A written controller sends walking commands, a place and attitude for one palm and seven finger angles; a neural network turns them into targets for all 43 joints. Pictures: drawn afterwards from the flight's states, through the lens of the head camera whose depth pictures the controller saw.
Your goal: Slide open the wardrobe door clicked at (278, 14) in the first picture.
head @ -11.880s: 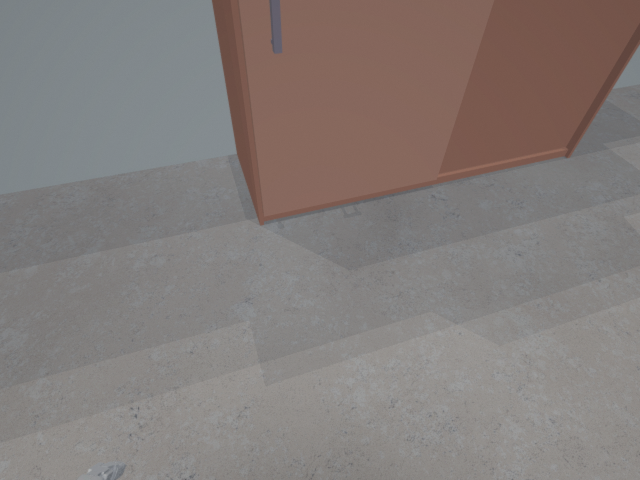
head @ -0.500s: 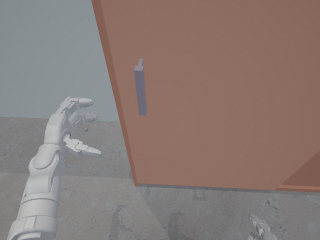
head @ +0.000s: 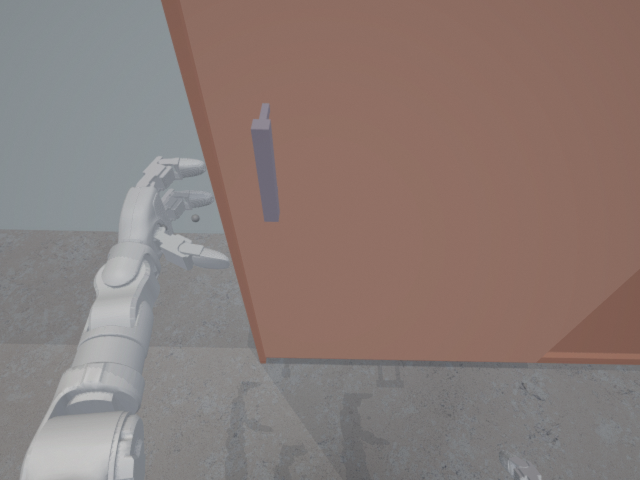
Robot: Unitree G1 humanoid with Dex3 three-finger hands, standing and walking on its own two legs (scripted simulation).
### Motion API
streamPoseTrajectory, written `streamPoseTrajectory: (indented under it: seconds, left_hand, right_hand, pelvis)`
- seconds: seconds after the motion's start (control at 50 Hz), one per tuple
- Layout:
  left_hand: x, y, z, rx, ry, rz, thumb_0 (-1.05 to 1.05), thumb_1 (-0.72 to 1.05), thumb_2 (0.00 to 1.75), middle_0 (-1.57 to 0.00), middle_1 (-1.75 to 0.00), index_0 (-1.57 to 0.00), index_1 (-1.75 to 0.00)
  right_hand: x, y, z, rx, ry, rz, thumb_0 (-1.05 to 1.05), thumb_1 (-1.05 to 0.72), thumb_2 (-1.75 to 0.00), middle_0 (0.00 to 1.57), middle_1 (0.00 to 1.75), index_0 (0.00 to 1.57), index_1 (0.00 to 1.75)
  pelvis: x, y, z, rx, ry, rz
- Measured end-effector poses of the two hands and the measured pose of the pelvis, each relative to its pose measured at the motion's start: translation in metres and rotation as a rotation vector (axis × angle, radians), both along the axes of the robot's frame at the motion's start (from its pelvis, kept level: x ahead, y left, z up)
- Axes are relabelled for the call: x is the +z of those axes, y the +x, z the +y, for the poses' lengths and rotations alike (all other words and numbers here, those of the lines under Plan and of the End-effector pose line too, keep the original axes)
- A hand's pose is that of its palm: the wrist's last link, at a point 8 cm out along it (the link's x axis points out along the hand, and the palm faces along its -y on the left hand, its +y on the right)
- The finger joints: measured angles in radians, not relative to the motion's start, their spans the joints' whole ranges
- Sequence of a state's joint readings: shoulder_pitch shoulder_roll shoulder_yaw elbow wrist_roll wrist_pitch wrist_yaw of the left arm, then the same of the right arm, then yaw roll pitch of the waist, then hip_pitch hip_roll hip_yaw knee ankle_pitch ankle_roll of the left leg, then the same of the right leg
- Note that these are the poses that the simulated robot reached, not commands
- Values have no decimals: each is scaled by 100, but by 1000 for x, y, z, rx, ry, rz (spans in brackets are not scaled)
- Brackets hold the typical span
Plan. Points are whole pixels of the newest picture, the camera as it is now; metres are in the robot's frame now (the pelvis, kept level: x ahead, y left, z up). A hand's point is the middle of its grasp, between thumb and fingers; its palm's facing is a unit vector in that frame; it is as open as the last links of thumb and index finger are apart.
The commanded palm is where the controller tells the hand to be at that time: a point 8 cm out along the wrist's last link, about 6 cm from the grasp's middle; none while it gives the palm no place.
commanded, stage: move the hooked fingers beside the handle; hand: left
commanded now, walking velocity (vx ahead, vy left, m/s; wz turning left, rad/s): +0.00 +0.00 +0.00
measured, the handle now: (268, 165) +0.53 +0.09 +0.10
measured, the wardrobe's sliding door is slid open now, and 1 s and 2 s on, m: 0.00 0.00 0.00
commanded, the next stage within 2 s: feel for the door with the fingertips in 1.22 s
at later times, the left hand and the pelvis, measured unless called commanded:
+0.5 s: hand (227, 180) +0.49 +0.15 +0.11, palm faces +0.04 -1.00 +0.01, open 14.0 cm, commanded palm +0.45 +0.20 +0.10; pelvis -0.01 +0.00 -0.01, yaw -1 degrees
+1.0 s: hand (227, 186) +0.48 +0.15 +0.10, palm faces +0.04 -1.00 +0.01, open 14.0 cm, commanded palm +0.45 +0.20 +0.10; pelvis +0.01 +0.01 -0.01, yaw -1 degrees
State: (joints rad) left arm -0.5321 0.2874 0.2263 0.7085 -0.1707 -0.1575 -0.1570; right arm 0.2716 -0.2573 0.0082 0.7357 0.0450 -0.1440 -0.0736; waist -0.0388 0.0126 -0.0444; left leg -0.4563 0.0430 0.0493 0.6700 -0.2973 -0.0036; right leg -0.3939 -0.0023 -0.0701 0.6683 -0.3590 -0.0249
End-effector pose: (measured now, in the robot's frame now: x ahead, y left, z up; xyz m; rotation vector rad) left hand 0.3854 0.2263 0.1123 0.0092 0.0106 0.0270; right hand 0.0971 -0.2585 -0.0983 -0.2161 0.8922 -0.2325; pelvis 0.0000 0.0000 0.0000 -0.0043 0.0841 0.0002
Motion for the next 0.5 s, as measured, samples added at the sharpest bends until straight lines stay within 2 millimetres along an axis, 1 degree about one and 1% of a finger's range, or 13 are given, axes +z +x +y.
streamPoseTrajectory:
  seconds: [0.1,0.22,0.4,0.5]
  left_hand:
    - [-2,17,-7,2,-6,14,-1,-50,30,-30,-120,-30,-120]
    - [2,34,-15,-2,1,-6,-1,-50,30,-30,-120,-30,-120]
    - [-5,61,-26,4,-14,23,-1,-50,30,-30,-120,-30,-120]
    - [-5,78,-28,10,-20,10,-1,-50,30,-30,-120,-30,-120]
  right_hand:
    - [-4,-14,-1,-15,-2,40,1,-91,-89,21,30,20,30]
    - [-10,-35,-2,-43,5,87,1,-91,-89,20,30,20,30]
    - [-18,-70,-2,-75,1,184,1,-91,-89,21,30,20,30]
    - [-21,-89,-3,-98,-4,238,1,-91,-89,21,30,20,30]
  pelvis:
    - [-2,-3,0,-1,-1,17]
    - [-4,-5,2,-7,-3,42]
    - [-10,-7,4,-10,-6,85]
    - [-14,-7,5,-18,-7,118]
